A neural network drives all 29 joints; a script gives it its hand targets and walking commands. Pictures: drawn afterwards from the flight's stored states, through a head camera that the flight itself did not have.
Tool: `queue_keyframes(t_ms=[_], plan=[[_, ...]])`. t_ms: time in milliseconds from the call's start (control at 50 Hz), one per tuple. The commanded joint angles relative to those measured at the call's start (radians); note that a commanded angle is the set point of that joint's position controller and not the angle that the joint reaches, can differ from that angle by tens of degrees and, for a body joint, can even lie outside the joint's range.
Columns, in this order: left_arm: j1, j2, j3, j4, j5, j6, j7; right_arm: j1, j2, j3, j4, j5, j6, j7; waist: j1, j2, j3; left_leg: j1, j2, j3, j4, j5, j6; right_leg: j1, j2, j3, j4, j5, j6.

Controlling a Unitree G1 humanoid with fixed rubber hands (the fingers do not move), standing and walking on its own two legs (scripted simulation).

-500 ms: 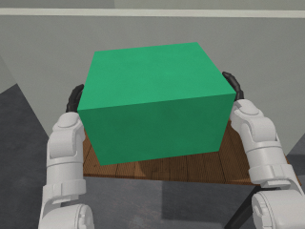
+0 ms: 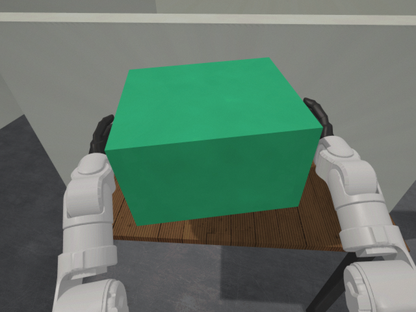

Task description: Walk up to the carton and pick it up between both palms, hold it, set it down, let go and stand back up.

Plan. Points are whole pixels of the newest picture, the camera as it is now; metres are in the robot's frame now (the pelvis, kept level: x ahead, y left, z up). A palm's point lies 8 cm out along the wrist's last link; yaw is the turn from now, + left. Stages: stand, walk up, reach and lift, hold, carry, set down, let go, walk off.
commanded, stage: hold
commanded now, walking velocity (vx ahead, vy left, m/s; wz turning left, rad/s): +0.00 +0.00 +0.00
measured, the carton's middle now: (208, 134) +0.42 +0.02 +0.17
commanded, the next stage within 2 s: set down in 0.32 s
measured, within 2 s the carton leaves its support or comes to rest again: neither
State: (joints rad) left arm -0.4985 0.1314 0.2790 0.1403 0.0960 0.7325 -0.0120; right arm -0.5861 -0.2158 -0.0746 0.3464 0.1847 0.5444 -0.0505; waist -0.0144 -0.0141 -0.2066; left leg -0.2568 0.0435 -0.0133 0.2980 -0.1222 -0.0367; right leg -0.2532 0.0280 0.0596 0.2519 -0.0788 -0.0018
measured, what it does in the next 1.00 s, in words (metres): stands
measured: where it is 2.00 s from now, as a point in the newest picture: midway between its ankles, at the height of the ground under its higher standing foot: outside the picture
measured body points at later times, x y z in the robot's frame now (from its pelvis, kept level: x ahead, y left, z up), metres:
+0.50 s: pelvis +0.00 +0.00 +0.00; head -0.04 +0.01 +0.45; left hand +0.36 +0.22 +0.18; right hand +0.38 -0.18 +0.19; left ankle +0.01 +0.14 -0.75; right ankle +0.03 -0.12 -0.75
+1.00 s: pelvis +0.02 +0.00 +0.00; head +0.00 +0.01 +0.45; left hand +0.40 +0.22 +0.14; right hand +0.42 -0.19 +0.15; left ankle +0.01 +0.14 -0.75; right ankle +0.03 -0.12 -0.75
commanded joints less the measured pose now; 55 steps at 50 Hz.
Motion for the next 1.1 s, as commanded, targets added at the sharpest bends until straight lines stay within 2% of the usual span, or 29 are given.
queue_keyframes(t_ms=[0, 40, 80, 100, 120, 140, 160, 200, 260, 300, 320, 340, 360, 380, 440, 460, 520, 600, 620, 660, 700, 720, 740, 820, 840, 900, 920, 1020, 1080], plan=[[-0.812, -0.468, -0.442, -0.275, -0.194, -0.102, -0.181, -0.724, 0.492, 0.254, -0.28, 0.154, -0.055, 0.112, -0.15, 0.048, -0.323, 0.159, -0.118, -0.001, -0.035, 0.134, -0.01, 0.431, 0.002, -0.027, -0.002, 0.251, 0.003], [-0.812, -0.497, -0.473, -0.336, -0.214, -0.112, -0.182, -0.754, 0.543, 0.306, -0.382, 0.163, -0.077, 0.107, -0.126, 0.042, -0.402, 0.152, -0.117, 0.003, -0.03, 0.171, -0.006, 0.467, 0.001, -0.027, 0.011, 0.305, 0.01], [-0.783, -0.481, -0.445, -0.278, -0.193, -0.101, -0.19, -0.743, 0.493, 0.264, -0.325, 0.159, -0.064, 0.102, -0.15, 0.054, -0.331, 0.141, -0.12, 0.004, -0.031, 0.121, -0.013, 0.455, -0.002, -0.03, 0.001, 0.26, 0.006], [-0.802, -0.499, -0.468, -0.345, -0.212, -0.109, -0.191, -0.755, 0.513, 0.289, -0.377, 0.174, -0.078, 0.104, -0.139, 0.062, -0.396, 0.169, -0.115, 0.003, -0.02, 0.169, -0.01, 0.463, 0.0, -0.022, 0.009, 0.29, 0.004], [-0.818, -0.478, -0.476, -0.355, -0.219, -0.102, -0.188, -0.712, 0.473, 0.258, -0.323, 0.17, -0.065, 0.105, -0.169, 0.071, -0.367, 0.189, -0.112, 0.0, -0.025, 0.18, -0.024, 0.44, 0.001, -0.028, 0.008, 0.304, 0.003], [-0.769, -0.497, -0.468, -0.315, -0.208, -0.099, -0.189, -0.747, 0.479, 0.279, -0.347, 0.174, -0.074, 0.105, -0.134, 0.07, -0.354, 0.176, -0.115, 0.001, -0.022, 0.194, -0.025, 0.44, 0.003, -0.032, -0.002, 0.273, 0.008], [-0.763, -0.482, -0.451, -0.268, -0.197, -0.093, -0.192, -0.724, 0.463, 0.25, -0.287, 0.152, -0.06, 0.109, -0.162, 0.028, -0.291, 0.176, -0.105, -0.007, -0.034, 0.158, -0.021, 0.426, 0.002, -0.031, -0.017, 0.235, 0.005], [-0.824, -0.486, -0.458, -0.287, -0.208, -0.104, -0.188, -0.773, 0.482, 0.255, -0.3, 0.163, -0.074, 0.117, -0.133, 0.049, -0.315, 0.159, -0.109, 0.005, -0.036, 0.113, -0.006, 0.391, 0.002, -0.031, -0.008, 0.184, -0.001], [-0.835, -0.507, -0.471, -0.256, -0.202, -0.102, -0.187, -0.784, 0.485, 0.236, -0.261, 0.143, -0.075, 0.122, -0.145, 0.07, -0.314, 0.17, -0.103, 0.003, -0.036, 0.098, -0.016, 0.382, 0.004, -0.032, -0.011, 0.165, -0.005], [-0.805, -0.527, -0.469, -0.258, -0.196, -0.097, -0.195, -0.75, 0.492, 0.236, -0.274, 0.133, -0.079, 0.127, -0.133, 0.069, -0.318, 0.165, -0.095, 0.005, -0.049, 0.09, -0.009, 0.376, 0.003, -0.032, -0.017, 0.145, -0.013], [-0.797, -0.576, -0.537, -0.333, -0.192, -0.122, -0.168, -0.846, 0.569, 0.347, -0.356, 0.192, -0.141, 0.14, -0.054, 0.103, -0.44, 0.188, -0.099, 0.005, -0.014, 0.214, -0.004, 0.407, 0.036, -0.071, 0.047, 0.258, -0.005], [-0.806, -0.533, -0.535, -0.335, -0.2, -0.128, -0.159, -0.799, 0.544, 0.327, -0.34, 0.183, -0.122, 0.135, -0.086, 0.095, -0.434, 0.203, -0.109, 0.003, -0.009, 0.211, -0.011, 0.394, 0.043, -0.077, 0.041, 0.254, -0.001], [-0.797, -0.544, -0.554, -0.366, -0.193, -0.135, -0.15, -0.839, 0.547, 0.381, -0.408, 0.21, -0.145, 0.136, -0.049, 0.085, -0.446, 0.222, -0.098, -0.001, 0.012, 0.257, -0.008, 0.384, 0.049, -0.084, 0.054, 0.275, -0.007], [-0.781, -0.507, -0.511, -0.312, -0.163, -0.136, -0.144, -0.834, 0.537, 0.349, -0.344, 0.193, -0.134, 0.133, -0.047, 0.111, -0.384, 0.193, -0.118, 0.017, 0.005, 0.224, 0.004, 0.383, 0.036, -0.073, 0.038, 0.245, 0.003], [-0.806, -0.51, -0.475, -0.24, -0.15, -0.163, -0.153, -0.893, 0.532, 0.308, -0.323, 0.14, -0.181, 0.142, -0.052, 0.059, -0.38, 0.173, -0.105, 0.015, 0.001, 0.16, 0.01, 0.381, 0.022, -0.078, 0.026, 0.186, 0.009], [-0.799, -0.529, -0.458, -0.161, -0.138, -0.175, -0.167, -0.881, 0.496, 0.236, -0.243, 0.078, -0.196, 0.146, -0.085, 0.046, -0.321, 0.157, -0.103, 0.015, -0.026, 0.1, 0.006, 0.328, 0.032, -0.092, 0.002, 0.104, 0.001], [-0.77, -0.471, -0.364, -0.05, -0.081, -0.218, -0.181, -0.795, 0.524, 0.213, -0.131, 0.003, -0.258, 0.177, -0.04, 0.011, -0.275, 0.136, -0.093, 0.042, -0.062, -0.027, 0.028, 0.327, 0.006, -0.099, 0.003, -0.019, 0.0], [-0.749, -0.474, -0.334, 0.025, -0.034, -0.256, -0.194, -0.812, 0.481, 0.157, -0.059, -0.055, -0.337, 0.206, -0.045, 0.012, -0.199, 0.121, -0.085, 0.039, -0.084, -0.101, 0.027, 0.297, 0.005, -0.126, 0.0, -0.099, -0.002], [-0.714, -0.514, -0.36, 0.031, -0.056, -0.273, -0.181, -0.855, 0.498, 0.183, -0.118, -0.04, -0.376, 0.206, 0.0, 0.024, -0.231, 0.131, -0.078, 0.042, -0.085, -0.076, 0.026, 0.296, 0.006, -0.12, -0.004, -0.088, -0.01], [-0.855, -0.533, -0.424, -0.038, -0.082, -0.316, -0.157, -0.935, 0.511, 0.208, -0.109, -0.03, -0.419, 0.206, -0.015, 0.052, -0.284, 0.148, -0.083, 0.037, -0.062, -0.057, 0.021, 0.296, 0.003, -0.134, 0.021, -0.039, -0.007], [-0.841, -0.59, -0.485, -0.058, -0.123, -0.351, -0.135, -0.95, 0.55, 0.238, -0.23, -0.025, -0.457, 0.197, -0.003, 0.026, -0.38, 0.162, -0.09, 0.039, -0.025, 0.033, 0.012, 0.315, 0.016, -0.135, 0.035, 0.039, 0.001], [-0.797, -0.591, -0.473, -0.061, -0.112, -0.369, -0.121, -0.937, 0.573, 0.267, -0.213, -0.022, -0.466, 0.198, 0.032, 0.03, -0.435, 0.202, -0.085, 0.037, -0.014, 0.075, 0.009, 0.321, 0.017, -0.133, 0.04, 0.068, -0.007], [-0.818, -0.588, -0.502, -0.083, -0.119, -0.386, -0.115, -0.92, 0.571, 0.29, -0.258, -0.043, -0.471, 0.193, -0.001, -0.013, -0.458, 0.197, -0.08, 0.03, 0.002, 0.132, 0.011, 0.342, 0.017, -0.138, 0.046, 0.125, 0.002], [-0.694, -0.549, -0.486, -0.021, -0.097, -0.387, -0.118, -0.768, 0.528, 0.307, -0.094, -0.031, -0.45, 0.183, -0.005, 0.009, -0.334, 0.229, -0.09, 0.035, -0.003, 0.189, 0.004, 0.317, 0.025, -0.141, 0.03, 0.168, 0.015], [-0.654, -0.517, -0.461, -0.048, -0.098, -0.382, -0.119, -0.756, 0.54, 0.329, -0.138, -0.021, -0.45, 0.179, 0.015, 0.005, -0.374, 0.244, -0.096, 0.046, 0.01, 0.245, 0.0, 0.369, 0.021, -0.135, 0.041, 0.249, 0.014], [-0.615, -0.514, -0.464, -0.031, -0.087, -0.369, -0.133, -0.734, 0.489, 0.326, -0.125, -0.025, -0.445, 0.168, -0.023, -0.001, -0.35, 0.259, -0.091, 0.04, 0.012, 0.259, -0.01, 0.375, 0.025, -0.136, 0.038, 0.246, 0.021], [-0.581, -0.523, -0.459, -0.04, -0.084, -0.37, -0.129, -0.737, 0.485, 0.353, -0.155, -0.005, -0.448, 0.165, -0.005, -0.009, -0.359, 0.28, -0.085, 0.039, 0.017, 0.292, -0.011, 0.394, 0.028, -0.135, 0.038, 0.293, 0.015], [-0.598, -0.582, -0.565, -0.169, -0.116, -0.386, -0.098, -0.704, 0.506, 0.389, -0.154, 0.036, -0.467, 0.162, 0.0, 0.069, -0.43, 0.372, -0.085, 0.02, 0.086, 0.516, -0.041, 0.319, 0.047, -0.145, 0.047, 0.369, 0.016], [-0.615, -0.553, -0.57, -0.183, -0.128, -0.396, -0.092, -0.659, 0.498, 0.41, -0.116, 0.033, -0.458, 0.16, -0.022, 0.062, -0.387, 0.368, -0.087, 0.014, 0.091, 0.537, -0.044, 0.345, 0.04, -0.132, 0.043, 0.43, 0.012]])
